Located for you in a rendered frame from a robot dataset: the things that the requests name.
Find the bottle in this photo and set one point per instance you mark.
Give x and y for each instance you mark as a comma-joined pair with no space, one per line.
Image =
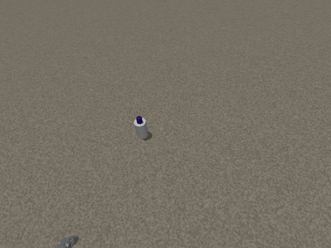
141,127

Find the left robot hand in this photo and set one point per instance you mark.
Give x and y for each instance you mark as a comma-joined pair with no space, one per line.
67,242

